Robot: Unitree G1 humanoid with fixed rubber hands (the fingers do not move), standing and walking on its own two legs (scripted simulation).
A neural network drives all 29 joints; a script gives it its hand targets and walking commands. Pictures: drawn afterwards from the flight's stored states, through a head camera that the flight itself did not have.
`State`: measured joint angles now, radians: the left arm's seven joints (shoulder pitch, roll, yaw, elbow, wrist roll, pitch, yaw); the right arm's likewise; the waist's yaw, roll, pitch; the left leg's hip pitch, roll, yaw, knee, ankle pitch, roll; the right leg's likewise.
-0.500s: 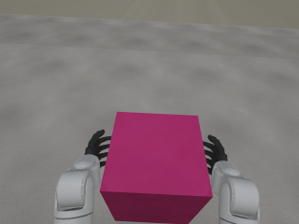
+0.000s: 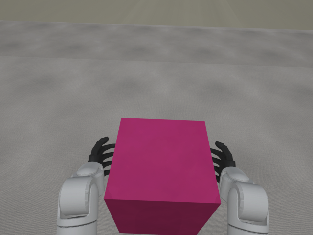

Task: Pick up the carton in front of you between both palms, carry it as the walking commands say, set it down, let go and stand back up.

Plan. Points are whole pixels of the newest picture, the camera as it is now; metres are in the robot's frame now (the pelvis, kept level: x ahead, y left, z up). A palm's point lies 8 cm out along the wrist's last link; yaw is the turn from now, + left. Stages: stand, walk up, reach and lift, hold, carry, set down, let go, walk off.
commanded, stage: carry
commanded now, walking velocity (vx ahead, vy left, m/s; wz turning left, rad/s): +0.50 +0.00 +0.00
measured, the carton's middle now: (160, 179) +0.28 +0.00 +0.03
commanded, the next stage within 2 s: none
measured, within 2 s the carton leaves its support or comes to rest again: neither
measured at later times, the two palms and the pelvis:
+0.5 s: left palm (115, 87) +0.60 +0.16 +0.10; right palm (198, 89) +0.59 -0.14 +0.10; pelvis +0.34 +0.02 +0.00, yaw -1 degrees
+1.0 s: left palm (130, 52) +0.91 +0.15 +0.10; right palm (191, 56) +0.90 -0.15 +0.09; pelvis +0.63 +0.00 +0.00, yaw +0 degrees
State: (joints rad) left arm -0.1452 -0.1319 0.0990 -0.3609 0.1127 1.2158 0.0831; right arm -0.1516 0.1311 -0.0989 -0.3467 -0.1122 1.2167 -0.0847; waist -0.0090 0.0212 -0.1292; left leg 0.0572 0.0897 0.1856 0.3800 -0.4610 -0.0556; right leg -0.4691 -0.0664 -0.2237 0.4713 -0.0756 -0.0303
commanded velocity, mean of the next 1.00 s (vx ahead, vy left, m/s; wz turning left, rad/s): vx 0.33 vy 0.00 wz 0.00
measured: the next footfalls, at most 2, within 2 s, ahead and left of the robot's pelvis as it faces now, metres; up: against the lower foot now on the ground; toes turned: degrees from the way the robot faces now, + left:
left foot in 0.48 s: +0.49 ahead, +0.12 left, +0.00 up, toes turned +11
right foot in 0.92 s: +0.77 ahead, -0.08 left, +0.00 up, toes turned +8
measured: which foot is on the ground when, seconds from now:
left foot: down 0.00-0.02, up 0.04-0.46, down 0.48-0.96, up 0.98-1.00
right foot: down 0.00-0.48, up 0.50-0.90, down 0.92-1.00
